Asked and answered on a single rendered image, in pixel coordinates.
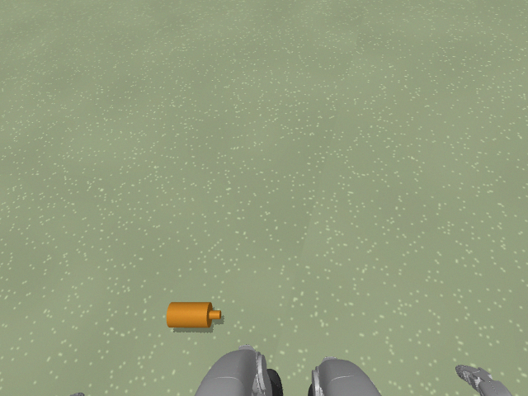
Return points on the bottle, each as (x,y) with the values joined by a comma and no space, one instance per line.
(191,314)

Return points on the left robot foot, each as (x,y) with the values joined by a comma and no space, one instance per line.
(275,382)

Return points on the right robot hand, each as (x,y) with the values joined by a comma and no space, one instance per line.
(482,381)

